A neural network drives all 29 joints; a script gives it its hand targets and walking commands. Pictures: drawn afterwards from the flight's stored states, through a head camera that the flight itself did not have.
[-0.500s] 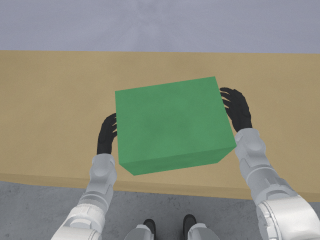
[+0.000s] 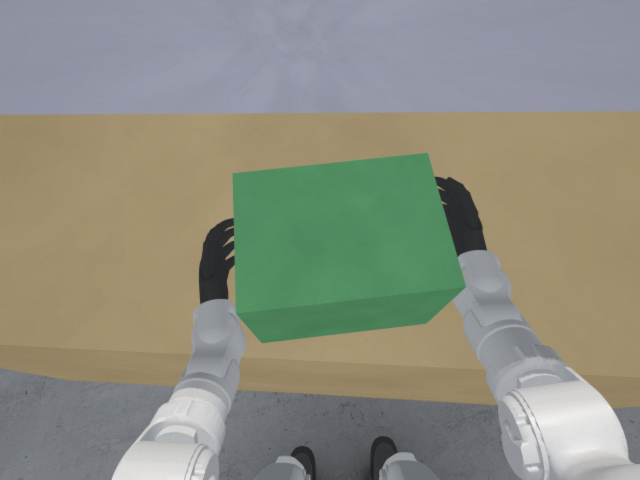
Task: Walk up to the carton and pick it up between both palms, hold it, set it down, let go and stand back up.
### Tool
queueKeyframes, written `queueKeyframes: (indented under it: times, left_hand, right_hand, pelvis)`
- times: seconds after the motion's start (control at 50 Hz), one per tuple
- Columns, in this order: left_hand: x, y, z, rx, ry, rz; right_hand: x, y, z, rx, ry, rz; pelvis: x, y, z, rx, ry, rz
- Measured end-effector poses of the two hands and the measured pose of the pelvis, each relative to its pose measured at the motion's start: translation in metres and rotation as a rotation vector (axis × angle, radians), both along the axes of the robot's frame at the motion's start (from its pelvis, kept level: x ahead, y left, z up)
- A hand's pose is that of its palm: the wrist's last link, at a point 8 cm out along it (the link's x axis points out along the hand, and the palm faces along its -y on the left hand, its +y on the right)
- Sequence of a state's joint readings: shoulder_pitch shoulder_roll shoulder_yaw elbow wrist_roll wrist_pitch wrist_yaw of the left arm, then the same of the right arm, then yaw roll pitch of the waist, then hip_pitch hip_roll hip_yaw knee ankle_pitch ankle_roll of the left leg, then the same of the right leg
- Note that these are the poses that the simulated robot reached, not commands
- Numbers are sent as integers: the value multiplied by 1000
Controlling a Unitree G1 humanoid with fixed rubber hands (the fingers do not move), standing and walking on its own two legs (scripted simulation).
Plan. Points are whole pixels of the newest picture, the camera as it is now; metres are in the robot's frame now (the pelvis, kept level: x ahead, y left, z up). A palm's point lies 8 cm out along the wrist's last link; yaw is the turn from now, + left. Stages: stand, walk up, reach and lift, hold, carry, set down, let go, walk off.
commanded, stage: reach and lift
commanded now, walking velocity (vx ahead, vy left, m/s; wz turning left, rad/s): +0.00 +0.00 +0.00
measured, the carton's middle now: (338, 255) +0.39 +0.02 -0.03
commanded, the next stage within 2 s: none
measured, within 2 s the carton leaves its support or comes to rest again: leaves its support in 1.46 s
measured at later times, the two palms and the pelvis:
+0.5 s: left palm (216, 290) +0.34 +0.18 -0.04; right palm (459, 239) +0.41 -0.14 -0.02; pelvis +0.01 +0.00 +0.00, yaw +0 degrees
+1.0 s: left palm (216, 290) +0.34 +0.18 -0.04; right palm (458, 238) +0.41 -0.14 -0.02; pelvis +0.01 +0.00 +0.00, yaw +0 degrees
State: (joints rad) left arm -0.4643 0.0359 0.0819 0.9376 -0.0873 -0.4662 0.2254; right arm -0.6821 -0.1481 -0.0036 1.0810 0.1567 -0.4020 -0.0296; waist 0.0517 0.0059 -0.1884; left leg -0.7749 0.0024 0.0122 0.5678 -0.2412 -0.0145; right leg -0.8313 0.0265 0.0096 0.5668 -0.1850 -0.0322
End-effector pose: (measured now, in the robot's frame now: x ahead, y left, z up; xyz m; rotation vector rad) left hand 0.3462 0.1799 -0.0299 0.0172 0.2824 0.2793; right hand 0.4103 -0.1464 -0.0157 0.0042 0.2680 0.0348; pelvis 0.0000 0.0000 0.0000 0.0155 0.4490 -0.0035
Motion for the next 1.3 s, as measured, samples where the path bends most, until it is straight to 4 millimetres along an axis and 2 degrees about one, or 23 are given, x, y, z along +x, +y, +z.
queueKeyframes:
  times: [0.16,1.3]
  left_hand:
    - [-1,2,-9,2,31,5]
    - [-2,3,-8,21,36,7]
  right_hand:
    - [3,4,-5,-11,15,9]
    - [4,6,-6,-7,9,8]
  pelvis:
    - [7,1,0,-2,9,0]
    - [13,2,0,-3,18,1]
